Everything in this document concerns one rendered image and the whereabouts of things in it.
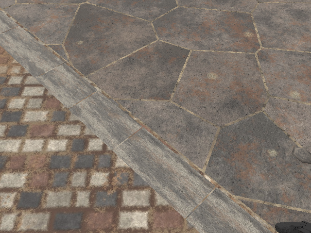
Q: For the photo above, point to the robot right hand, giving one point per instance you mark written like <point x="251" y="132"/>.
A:
<point x="293" y="227"/>

